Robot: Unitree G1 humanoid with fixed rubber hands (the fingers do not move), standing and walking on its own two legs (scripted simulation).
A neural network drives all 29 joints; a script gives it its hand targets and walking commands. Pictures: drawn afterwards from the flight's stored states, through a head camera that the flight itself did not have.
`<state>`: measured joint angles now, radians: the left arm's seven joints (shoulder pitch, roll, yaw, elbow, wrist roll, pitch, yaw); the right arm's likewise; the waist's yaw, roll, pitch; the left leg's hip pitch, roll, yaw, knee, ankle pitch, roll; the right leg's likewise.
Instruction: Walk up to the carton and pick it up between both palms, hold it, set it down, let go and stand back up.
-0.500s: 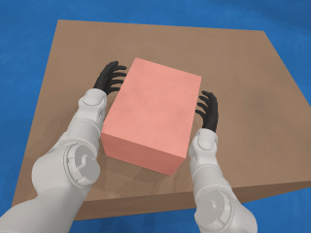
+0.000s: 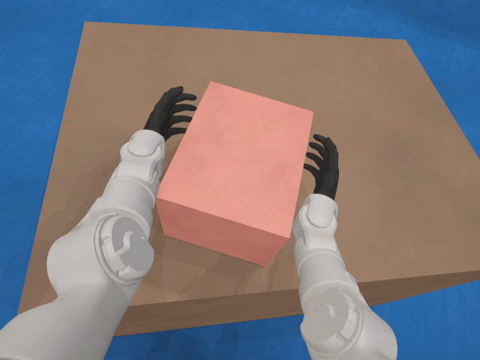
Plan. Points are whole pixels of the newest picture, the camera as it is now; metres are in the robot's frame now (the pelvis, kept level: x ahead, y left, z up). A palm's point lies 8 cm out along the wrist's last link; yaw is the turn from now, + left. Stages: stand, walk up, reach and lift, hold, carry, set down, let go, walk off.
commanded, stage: set down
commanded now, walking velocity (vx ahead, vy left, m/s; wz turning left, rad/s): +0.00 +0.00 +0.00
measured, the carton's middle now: (238, 173) +0.45 -0.01 -0.01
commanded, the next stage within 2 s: none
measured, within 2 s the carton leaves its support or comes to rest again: neither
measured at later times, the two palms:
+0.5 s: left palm (151, 135) +0.48 +0.14 +0.05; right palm (322, 192) +0.40 -0.15 +0.02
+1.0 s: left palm (95, 119) +0.48 +0.22 +0.08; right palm (328, 172) +0.41 -0.14 +0.06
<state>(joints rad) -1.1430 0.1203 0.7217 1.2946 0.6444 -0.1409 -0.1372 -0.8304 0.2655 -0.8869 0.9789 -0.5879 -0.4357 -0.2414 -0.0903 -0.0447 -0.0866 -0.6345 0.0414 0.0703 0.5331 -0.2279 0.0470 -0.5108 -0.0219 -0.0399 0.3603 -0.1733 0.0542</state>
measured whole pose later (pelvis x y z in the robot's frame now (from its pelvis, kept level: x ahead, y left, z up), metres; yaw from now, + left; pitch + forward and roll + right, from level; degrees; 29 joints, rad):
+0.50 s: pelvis +0.00 +0.00 +0.00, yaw -2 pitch +18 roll -3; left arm -1.11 0.22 0.56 1.41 0.38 -0.20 -0.08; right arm -0.82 0.15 -0.56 1.16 -0.33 -0.43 -0.26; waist -0.08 -0.03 -0.08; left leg -0.61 0.06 0.10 0.54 -0.24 0.04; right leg -0.51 -0.01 -0.01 0.40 -0.19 0.05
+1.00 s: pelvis -0.02 +0.02 -0.03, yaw -1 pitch +23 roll -7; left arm -1.26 0.41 -0.18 1.59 -0.26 -0.23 -0.07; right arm -1.02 -0.03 -0.24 1.30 0.16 -0.22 -0.28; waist -0.15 0.00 -0.24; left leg -0.89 0.06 0.03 0.80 -0.31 0.04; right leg -0.74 -0.01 -0.06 0.59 -0.24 0.05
